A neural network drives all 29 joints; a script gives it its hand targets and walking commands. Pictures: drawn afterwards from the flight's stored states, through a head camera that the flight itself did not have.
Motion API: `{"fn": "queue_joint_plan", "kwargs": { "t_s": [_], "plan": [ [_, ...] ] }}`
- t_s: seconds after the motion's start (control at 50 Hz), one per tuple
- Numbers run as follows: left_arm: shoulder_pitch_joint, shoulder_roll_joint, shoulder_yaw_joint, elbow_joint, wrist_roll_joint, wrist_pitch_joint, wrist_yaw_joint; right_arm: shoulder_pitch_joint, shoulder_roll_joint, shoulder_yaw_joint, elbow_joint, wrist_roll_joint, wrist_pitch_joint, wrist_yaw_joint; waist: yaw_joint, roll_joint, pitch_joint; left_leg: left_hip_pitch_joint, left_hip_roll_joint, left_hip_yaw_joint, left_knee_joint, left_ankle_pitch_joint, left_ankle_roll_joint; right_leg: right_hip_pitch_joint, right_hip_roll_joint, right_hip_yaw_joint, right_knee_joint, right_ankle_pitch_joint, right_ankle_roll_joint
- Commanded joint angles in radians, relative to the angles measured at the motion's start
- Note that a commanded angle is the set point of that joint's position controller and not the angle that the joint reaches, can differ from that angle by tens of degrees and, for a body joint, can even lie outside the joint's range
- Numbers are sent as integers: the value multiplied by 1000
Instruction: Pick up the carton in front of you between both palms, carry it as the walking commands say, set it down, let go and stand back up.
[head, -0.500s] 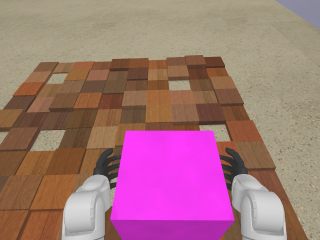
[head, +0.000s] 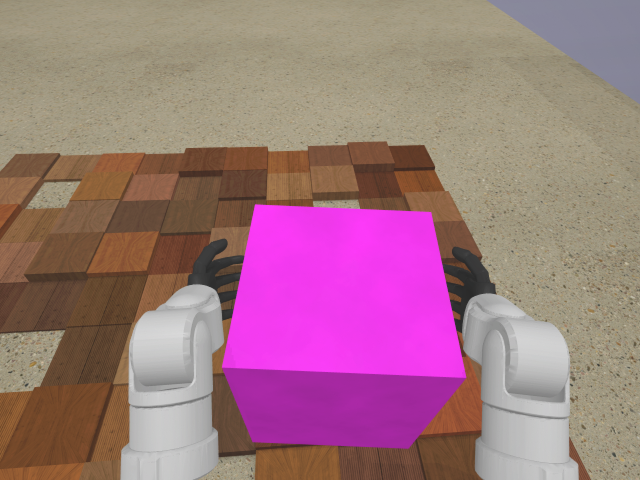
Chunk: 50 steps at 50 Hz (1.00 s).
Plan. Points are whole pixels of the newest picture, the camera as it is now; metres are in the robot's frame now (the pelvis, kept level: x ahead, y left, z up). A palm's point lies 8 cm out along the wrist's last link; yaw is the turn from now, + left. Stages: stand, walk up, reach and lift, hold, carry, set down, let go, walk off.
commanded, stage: carry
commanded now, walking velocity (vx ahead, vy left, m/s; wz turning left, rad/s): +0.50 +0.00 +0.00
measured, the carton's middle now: (336, 334) +0.32 -0.01 +0.05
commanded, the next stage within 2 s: none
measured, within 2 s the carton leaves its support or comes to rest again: neither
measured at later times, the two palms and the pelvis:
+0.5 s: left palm (308, 136) +0.71 +0.03 +0.11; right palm (466, 142) +0.70 -0.27 +0.10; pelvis +0.33 -0.10 -0.01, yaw -3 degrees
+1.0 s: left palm (368, 54) +1.06 -0.12 +0.13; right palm (487, 54) +1.06 -0.42 +0.13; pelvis +0.70 -0.25 +0.00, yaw -2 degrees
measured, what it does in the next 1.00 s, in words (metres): walks ahead: right foot, then left foot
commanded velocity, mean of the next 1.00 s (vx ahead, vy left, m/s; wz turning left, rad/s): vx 0.50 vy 0.00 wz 0.00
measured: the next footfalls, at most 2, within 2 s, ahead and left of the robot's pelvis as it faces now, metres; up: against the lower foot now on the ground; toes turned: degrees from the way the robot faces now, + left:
right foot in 0.04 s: +0.22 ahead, -0.10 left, -0.02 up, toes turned -10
left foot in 0.56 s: +0.59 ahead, -0.07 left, +0.01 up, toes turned +0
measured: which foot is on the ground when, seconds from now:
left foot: down 0.00-0.06, up 0.08-0.54, down 0.56-0.92, up 0.94-1.00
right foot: up 0.00-0.02, down 0.04-0.58, up 0.60-0.86, down 0.88-1.00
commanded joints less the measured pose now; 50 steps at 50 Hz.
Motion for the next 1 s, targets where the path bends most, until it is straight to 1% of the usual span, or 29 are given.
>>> {"fn": "queue_joint_plan", "kwargs": {
  "t_s": [0.0,0.04,0.06,0.08,0.12,0.14,0.24,0.28,0.38,0.46,0.48,0.5,0.52,0.54,0.56,0.58,0.6,0.64,0.66,0.74,0.8,0.82,0.84,0.86,0.88,0.9,0.92,0.94,0.98],
  "plan": [
    [-590,-861,-685,64,-405,-30,-219,-699,832,740,44,443,-19,259,119,250,-286,5,143,15,197,567,-130,337,31,-97,-18,-46,-15],
    [-644,-886,-659,121,-438,-52,-235,-765,827,708,93,404,-41,242,205,36,-270,-211,103,33,731,470,-144,562,57,-49,-91,-158,47],
    [-735,-843,-641,150,-441,-78,-246,-782,871,704,117,400,-47,231,123,-308,-221,-496,-67,-60,930,152,-193,572,-72,454,-291,-246,-31],
    [-826,-883,-658,160,-486,-90,-258,-845,863,687,115,395,-57,212,74,-277,-250,-638,-82,-221,1069,73,-208,658,-208,711,-398,-266,-88],
    [-940,-963,-679,171,-565,-112,-276,-883,890,639,155,367,-79,179,55,-91,-283,-661,11,-267,1117,246,-214,611,-199,534,-333,-144,-87],
    [-980,-1002,-686,170,-596,-129,-281,-912,909,637,160,375,-92,169,52,-57,-309,-673,29,-278,1072,301,-214,616,-180,468,-312,-72,-79],
    [-965,-1042,-630,190,-573,-168,-253,-972,976,657,159,416,-143,137,77,-53,-412,-811,15,-258,1025,382,-212,768,-139,293,-231,218,-83],
    [-974,-1023,-618,188,-544,-173,-239,-971,981,652,191,415,-149,135,92,-27,-432,-918,3,-238,1016,374,-212,864,-136,269,-176,366,-95],
    [-1012,-967,-617,139,-507,-173,-216,-1054,974,678,164,455,-149,143,95,-20,-391,-1016,-14,-187,947,427,-207,914,-117,221,-162,465,-114],
    [-1019,-895,-601,95,-494,-140,-196,-1095,931,679,145,473,-113,144,138,16,-286,-910,-106,-36,603,463,-191,905,-9,107,-131,763,-81],
    [-1028,-876,-589,82,-489,-130,-193,-1079,909,664,145,464,-104,144,124,30,-284,-712,-159,15,403,536,-187,817,22,52,-96,898,-62],
    [-985,-872,-587,84,-489,-112,-189,-1032,905,659,160,455,-87,145,73,-17,-310,-447,-225,52,311,586,-188,699,5,35,-36,1089,-47],
    [-989,-863,-588,71,-486,-99,-192,-1019,890,647,147,448,-78,146,-13,-89,-384,-211,-188,-43,238,727,-173,650,-31,29,73,1123,-12],
    [-1008,-861,-594,68,-483,-85,-200,-1009,885,642,127,444,-71,145,-121,-88,-441,13,-142,-70,110,850,-157,585,-13,-37,305,1118,19],
    [-1034,-879,-588,59,-489,-69,-209,-1018,846,630,119,426,-69,145,-142,185,-522,385,68,-377,252,1240,20,198,124,46,691,280,63],
    [-960,-870,-582,84,-486,-44,-215,-942,845,623,160,415,-58,144,-113,316,-657,537,253,-780,260,1174,202,-43,215,177,971,-362,73],
    [-938,-877,-568,99,-474,-33,-218,-947,879,639,134,430,-48,149,-110,226,-682,547,279,-877,240,909,236,-172,179,313,1092,-387,43],
    [-960,-877,-545,81,-436,-30,-215,-1034,960,682,70,479,-46,165,-95,68,-539,432,239,-752,237,789,104,-302,86,305,890,-394,-25],
    [-952,-882,-536,85,-414,-33,-209,-1074,998,705,39,505,-45,173,-84,39,-492,351,205,-673,227,763,49,-282,63,279,760,-352,-34],
    [-914,-920,-548,106,-355,-68,-192,-1138,1067,747,7,564,-63,212,-72,119,-458,171,134,-503,203,752,28,-170,56,170,391,-271,8],
    [-899,-919,-581,92,-345,-90,-177,-1111,1054,745,44,563,-71,235,-39,222,-467,-5,52,-271,240,881,-55,157,109,60,32,82,16],
    [-892,-917,-597,79,-351,-93,-174,-1083,1042,742,64,559,-74,237,-3,242,-478,-71,49,-211,284,889,-77,279,157,-33,8,127,7],
    [-887,-908,-613,81,-356,-96,-172,-1057,1028,738,77,553,-73,240,12,244,-479,-67,5,-145,392,804,-106,321,131,-4,-87,318,6],
    [-899,-904,-625,63,-373,-94,-171,-1023,999,732,97,545,-71,239,58,212,-485,-137,-11,-94,538,766,-132,466,156,-55,-182,395,9],
    [-890,-880,-628,62,-389,-88,-169,-985,974,722,110,533,-65,235,105,164,-467,-186,-31,-65,680,624,-139,574,109,-57,-297,574,27],
    [-887,-867,-630,65,-398,-90,-170,-998,943,699,106,514,-56,229,91,10,-441,-399,-94,-113,771,314,-176,718,63,121,-329,499,24],
    [-918,-827,-625,66,-397,-87,-170,-993,947,681,127,502,-41,223,71,-273,-477,-666,-143,-208,952,92,-226,898,-185,566,-244,639,-119],
    [-938,-829,-635,62,-422,-72,-170,-1004,909,671,139,493,-31,216,100,-225,-482,-774,-103,-281,1050,117,-228,972,-229,595,-174,636,-174],
    [-1001,-858,-643,20,-478,-54,-178,-1064,893,650,109,490,-14,200,132,-55,-424,-835,-55,-291,996,199,-241,873,-174,507,-183,437,-163]
  ]
}}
